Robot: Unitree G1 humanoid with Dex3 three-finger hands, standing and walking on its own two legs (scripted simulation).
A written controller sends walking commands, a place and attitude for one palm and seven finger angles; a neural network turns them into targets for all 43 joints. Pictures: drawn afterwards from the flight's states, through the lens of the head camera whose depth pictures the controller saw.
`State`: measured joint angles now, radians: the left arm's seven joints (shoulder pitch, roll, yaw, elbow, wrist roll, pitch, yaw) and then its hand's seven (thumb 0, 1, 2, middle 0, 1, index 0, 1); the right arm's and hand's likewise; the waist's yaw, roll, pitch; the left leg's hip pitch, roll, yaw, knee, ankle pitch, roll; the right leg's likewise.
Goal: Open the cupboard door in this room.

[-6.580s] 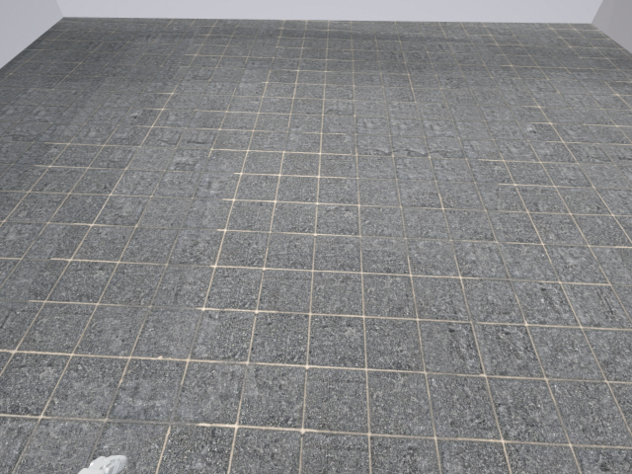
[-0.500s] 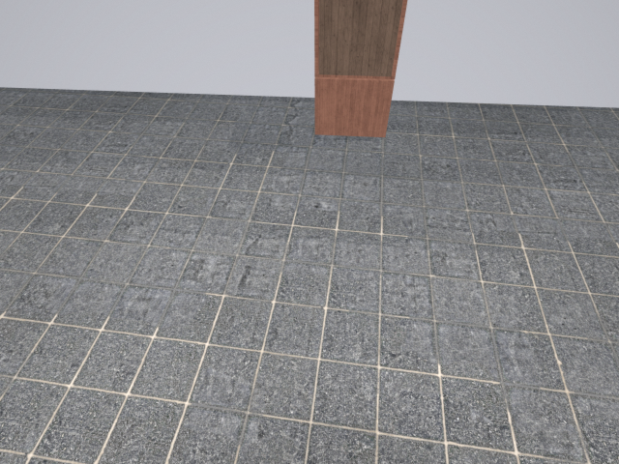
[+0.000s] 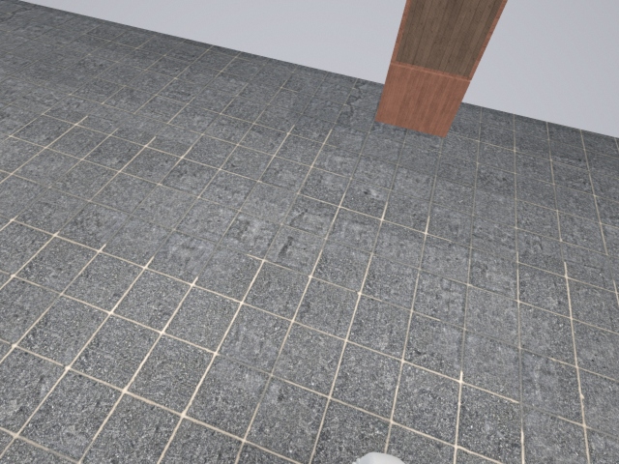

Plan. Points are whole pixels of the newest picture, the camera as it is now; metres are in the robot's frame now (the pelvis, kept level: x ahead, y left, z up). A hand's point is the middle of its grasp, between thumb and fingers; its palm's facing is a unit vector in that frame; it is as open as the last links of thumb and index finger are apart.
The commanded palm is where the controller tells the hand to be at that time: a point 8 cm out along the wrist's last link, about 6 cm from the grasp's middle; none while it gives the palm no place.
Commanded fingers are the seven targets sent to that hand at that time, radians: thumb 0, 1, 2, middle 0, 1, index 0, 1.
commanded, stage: stand and wait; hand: left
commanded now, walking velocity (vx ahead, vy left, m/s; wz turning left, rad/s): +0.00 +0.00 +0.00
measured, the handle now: out of the picture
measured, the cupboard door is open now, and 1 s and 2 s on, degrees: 0 0 0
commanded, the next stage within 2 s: turn or walk to find it in 0.24 s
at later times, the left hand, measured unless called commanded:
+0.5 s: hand out of the picture +0.01 +0.16 -0.16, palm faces +0.15 -0.96 -0.24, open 7.3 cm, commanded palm none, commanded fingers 0.00 0.90 0.90 -0.20 -0.30 -0.20 -0.30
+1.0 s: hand out of the picture -0.02 +0.24 -0.16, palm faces +0.34 -0.90 -0.27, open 7.4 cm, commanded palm none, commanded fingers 0.00 0.90 0.90 -0.20 -0.30 -0.20 -0.30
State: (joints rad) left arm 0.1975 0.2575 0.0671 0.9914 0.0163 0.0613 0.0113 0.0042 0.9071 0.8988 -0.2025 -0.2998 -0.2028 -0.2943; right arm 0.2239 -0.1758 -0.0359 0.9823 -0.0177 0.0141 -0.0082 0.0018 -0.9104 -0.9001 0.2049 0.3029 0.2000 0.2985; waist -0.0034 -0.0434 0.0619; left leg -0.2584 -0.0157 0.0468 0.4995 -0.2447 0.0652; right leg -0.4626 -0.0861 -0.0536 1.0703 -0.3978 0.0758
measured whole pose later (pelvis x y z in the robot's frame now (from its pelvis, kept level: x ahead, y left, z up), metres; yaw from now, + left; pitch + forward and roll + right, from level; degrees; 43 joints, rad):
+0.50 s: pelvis -0.01 -0.03 +0.00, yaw +7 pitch +0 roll +1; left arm 0.25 0.15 0.03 1.02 0.02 0.01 0.03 0.00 0.92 0.90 -0.21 -0.30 -0.21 -0.29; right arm 0.26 -0.19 -0.06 1.06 -0.01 0.06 0.00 0.00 -0.91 -0.90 0.20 0.30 0.20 0.30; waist -0.01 0.03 0.03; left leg -0.41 -0.02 -0.01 0.93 -0.42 -0.03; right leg -0.17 -0.05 -0.12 0.47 -0.29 -0.02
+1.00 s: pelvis -0.03 +0.01 +0.00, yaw +18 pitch +1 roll +0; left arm 0.16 0.24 0.06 0.95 0.01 0.05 0.01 0.00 0.91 0.90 -0.20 -0.30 -0.20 -0.29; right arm 0.17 -0.20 -0.04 0.95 -0.02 0.02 0.00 0.00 -0.91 -0.90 0.21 0.30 0.20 0.30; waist 0.00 0.00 0.06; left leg -0.26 -0.02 -0.01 0.47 -0.23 0.02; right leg -0.41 -0.06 -0.04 0.91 -0.45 0.07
